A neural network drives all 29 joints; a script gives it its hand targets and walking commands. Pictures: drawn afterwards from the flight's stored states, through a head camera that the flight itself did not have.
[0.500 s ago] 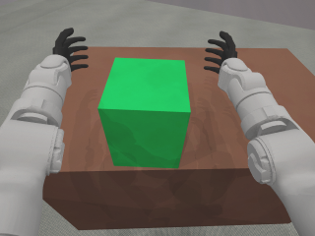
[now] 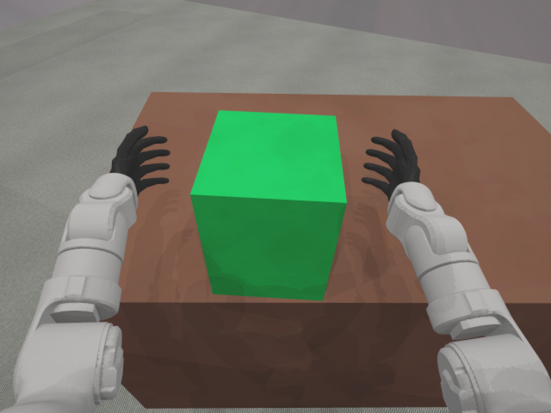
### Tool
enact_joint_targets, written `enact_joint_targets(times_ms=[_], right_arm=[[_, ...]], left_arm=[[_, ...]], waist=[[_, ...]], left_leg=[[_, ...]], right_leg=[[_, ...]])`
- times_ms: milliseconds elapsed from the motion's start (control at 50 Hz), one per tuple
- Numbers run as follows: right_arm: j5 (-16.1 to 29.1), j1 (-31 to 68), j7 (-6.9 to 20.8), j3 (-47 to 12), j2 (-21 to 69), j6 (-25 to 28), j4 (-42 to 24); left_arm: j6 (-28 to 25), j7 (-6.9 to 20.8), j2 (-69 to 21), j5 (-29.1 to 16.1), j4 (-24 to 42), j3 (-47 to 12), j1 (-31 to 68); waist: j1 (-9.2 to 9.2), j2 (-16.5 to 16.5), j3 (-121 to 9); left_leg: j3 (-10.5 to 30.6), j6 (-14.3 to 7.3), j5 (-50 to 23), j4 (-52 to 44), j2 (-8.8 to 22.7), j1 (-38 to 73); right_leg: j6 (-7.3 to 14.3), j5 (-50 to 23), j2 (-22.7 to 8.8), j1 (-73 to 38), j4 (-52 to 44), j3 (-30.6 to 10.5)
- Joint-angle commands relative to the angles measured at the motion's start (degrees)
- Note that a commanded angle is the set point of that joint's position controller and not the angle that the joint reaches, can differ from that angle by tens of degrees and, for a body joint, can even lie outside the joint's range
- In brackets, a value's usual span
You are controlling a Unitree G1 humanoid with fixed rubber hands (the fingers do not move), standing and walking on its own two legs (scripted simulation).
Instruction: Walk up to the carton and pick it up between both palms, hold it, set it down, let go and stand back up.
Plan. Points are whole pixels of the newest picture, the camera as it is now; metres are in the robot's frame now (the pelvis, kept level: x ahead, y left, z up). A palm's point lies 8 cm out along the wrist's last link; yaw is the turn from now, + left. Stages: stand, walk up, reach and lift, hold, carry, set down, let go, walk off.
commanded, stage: set down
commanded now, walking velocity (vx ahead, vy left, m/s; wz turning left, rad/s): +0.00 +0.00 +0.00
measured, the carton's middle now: (272, 207) +0.45 +0.00 +0.05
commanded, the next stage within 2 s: none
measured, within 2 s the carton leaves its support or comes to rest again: neither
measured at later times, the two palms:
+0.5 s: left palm (115, 240) +0.35 +0.23 +0.11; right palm (402, 237) +0.33 -0.17 +0.11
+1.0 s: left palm (107, 303) +0.28 +0.24 +0.06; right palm (413, 297) +0.26 -0.18 +0.06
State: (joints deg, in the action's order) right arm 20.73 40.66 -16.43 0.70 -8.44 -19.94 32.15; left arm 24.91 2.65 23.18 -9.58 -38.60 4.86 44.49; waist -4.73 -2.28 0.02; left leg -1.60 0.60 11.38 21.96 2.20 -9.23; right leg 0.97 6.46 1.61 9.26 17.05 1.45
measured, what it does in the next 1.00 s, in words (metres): stands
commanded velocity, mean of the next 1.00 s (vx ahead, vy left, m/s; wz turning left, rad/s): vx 0.00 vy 0.00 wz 0.00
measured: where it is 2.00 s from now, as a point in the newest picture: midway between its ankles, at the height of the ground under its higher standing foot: outside the picture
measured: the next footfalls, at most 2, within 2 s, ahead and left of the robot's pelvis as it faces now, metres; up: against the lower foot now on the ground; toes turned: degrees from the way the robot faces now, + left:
none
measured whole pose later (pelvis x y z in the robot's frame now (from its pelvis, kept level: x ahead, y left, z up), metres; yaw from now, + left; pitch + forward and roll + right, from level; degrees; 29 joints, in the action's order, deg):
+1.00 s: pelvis +0.02 +0.00 +0.00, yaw +0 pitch -5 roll -1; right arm 10.4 -9.0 -11.7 0.4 -3.4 -11.5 -4.8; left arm 13.5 4.3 18.1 -11.1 -3.1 3.4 -1.3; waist 0.8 -1.2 3.8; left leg -1.9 0.3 12.5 19.5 1.4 -2.3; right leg 0.6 8.9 1.1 3.5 17.0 0.7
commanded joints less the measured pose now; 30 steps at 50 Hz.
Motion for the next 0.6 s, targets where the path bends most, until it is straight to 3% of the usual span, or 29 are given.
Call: enact_joint_targets(times_ms=[0, 100, 200, 280, 300, 320, 340, 360, 380, 400, 420, 440, 460, 480, 500, 520, 580], right_arm=[[-0.9, 19.6, 0.6, 3.3, -7.8, 1.0, -13.0], [-1.9, 17.4, 2.0, 4.6, -7.3, 0.5, -14.3], [-3.9, 10.8, 2.7, 5.1, -5.8, 0.6, -15.5], [-4.8, 5.0, 2.9, 4.8, -5.2, 1.1, -18.8], [-5.4, 7.6, 2.8, 5.5, -5.6, 1.1, -20.2], [-4.9, 1.3, 3.1, 4.3, -4.7, 1.8, -21.5], [-6.2, 7.1, 2.9, 5.1, -5.1, 1.7, -22.5], [-6.2, -0.6, 3.1, 4.6, -3.9, 1.8, -21.7], [-6.2, 2.8, 3.0, 5.2, -4.9, 2.5, -26.6], [-6.1, -5.1, 3.0, 4.0, -3.6, 2.7, -26.0], [-6.9, 0.6, 3.1, 5.1, -4.2, 2.9, -28.3], [-6.9, -4.2, 3.2, 4.3, -3.2, 2.8, -26.5], [-6.9, -8.7, 3.4, 4.2, -3.2, 3.3, -28.3], [-7.1, -5.1, 3.4, 4.5, -3.7, 3.6, -29.4], [-7.1, -10.7, 3.6, 3.7, -3.1, 3.5, -28.8], [-7.4, -11.7, 3.7, 3.6, -2.5, 4.0, -31.5], [-7.9, -15.1, 3.7, 3.2, -1.9, 4.8, -35.4]], left_arm=[[-0.5, -0.1, 7.8, -0.3, 15.5, 1.8, 23.9], [-0.7, 0.0, 7.0, -1.2, 15.9, 1.3, 21.1], [-2.1, -0.2, 5.9, -1.0, 18.4, 0.7, 15.1], [-2.0, 0.9, 5.4, -0.1, 20.7, 1.8, 8.8], [-2.3, 1.0, 5.9, -0.5, 21.7, 2.1, 11.2], [-2.5, 1.0, 4.8, 0.5, 23.2, 2.7, 3.9], [-2.6, 1.2, 6.0, -0.6, 23.1, 2.5, 10.4], [-3.0, 1.1, 3.9, 0.4, 23.4, 1.9, 3.0], [-3.4, 1.1, 5.9, -0.3, 27.6, 2.9, 6.2], [-3.4, 1.1, 3.5, 0.1, 28.2, 2.1, -0.9], [-3.5, 1.4, 5.1, -0.8, 28.8, 2.1, 4.4], [-3.6, 1.3, 3.8, -0.5, 28.8, 1.7, 0.4], [-3.8, 1.4, 2.8, -0.1, 30.8, 2.0, -4.8], [-4.1, 1.3, 3.8, -0.6, 32.2, 1.8, -0.4], [-3.9, 1.4, 2.5, -0.1, 30.4, 1.7, -6.3], [-4.5, 1.5, 2.7, 0.0, 33.2, 2.2, -7.7], [-5.6, 1.5, 2.9, -0.9, 36.3, 1.8, -10.5]], waist=[[0.32, 6.7, -23.5], [1.22, 6.5, -20.5], [1.13, 6.6, -19.7], [1.69, 6.4, -16.8], [1.82, 6.1, -16.6], [2.9, 5.3, -16.5], [2.27, 4.8, -16.5], [1.92, 4.9, -14.4], [3.03, 4.9, -17.5], [2.15, 4.9, -16.1], [2.86, 5.6, -16.7], [2.25, 5.2, -15.1], [2.77, 4.9, -14.3], [3.14, 6.1, -15.5], [2.4, 5.1, -12.9], [3.89, 5.1, -13.6], [3.64, 4.8, -14.0]], left_leg=[[-0.9, 1.4, -13.6, -1.8, -1.9, 5.3], [-0.6, 0.5, -5.2, -3.4, -1.6, 1.4], [-0.3, 0.2, -2.6, -4.4, -1.0, 1.0], [-0.7, 0.3, -4.8, -5.1, -1.3, 0.9], [-0.9, 0.1, -3.0, -5.0, -1.3, -0.9], [-0.5, -0.1, -4.6, -5.5, -1.3, 0.7], [-1.1, -0.1, -3.5, -5.2, -1.6, -1.0], [-0.4, -0.3, -3.6, -5.8, -1.2, 0.3], [-0.8, 0.0, -4.9, -5.4, -1.4, 0.8], [-0.5, 0.2, -6.9, -5.3, -1.4, 2.4], [-0.9, 0.3, -6.4, -5.2, -1.6, 1.0], [-0.5, 0.2, -5.9, -5.4, -1.3, 1.2], [-0.4, 0.3, -7.5, -5.5, -1.3, 2.8], [-0.8, 0.5, -6.8, -5.4, -1.3, 1.9], [-0.3, 0.4, -6.3, -5.5, -1.1, 1.8], [-0.5, 0.3, -7.5, -5.7, -1.3, 2.1], [-0.8, 0.2, -8.1, -5.8, -1.5, 1.9]], right_leg=[[-1.2, -14.7, 0.7, -12.1, 1.2, 0.0], [-0.6, -6.0, 0.2, -9.9, 1.0, -0.2], [-0.1, -4.8, 0.3, -11.0, 1.4, -0.2], [-0.1, -5.7, 0.1, -13.1, 0.9, -0.6], [-0.1, -3.7, 0.0, -12.2, 1.1, -0.7], [-0.3, -5.7, 0.2, -14.6, 1.1, -0.6], [-0.3, -4.0, 0.0, -12.9, 1.0, -1.0], [-0.3, -5.0, 0.1, -13.8, 1.3, -0.4], [-0.4, -5.2, 0.1, -13.5, 1.0, -0.8], [-0.2, -7.3, 0.0, -14.8, 0.8, -0.8], [-0.2, -5.4, 0.0, -13.3, 0.7, -1.3], [-0.3, -5.4, 0.0, -13.6, 0.8, -0.8], [-0.1, -6.6, 0.1, -14.4, 0.5, -0.9], [-0.1, -5.4, -0.3, -13.1, 0.5, -1.4], [0.1, -5.5, -0.3, -14.0, 0.5, -1.3], [0.0, -6.0, -0.3, -14.6, 0.4, -1.6], [-0.2, -6.8, -0.8, -15.4, 0.4, -2.3]])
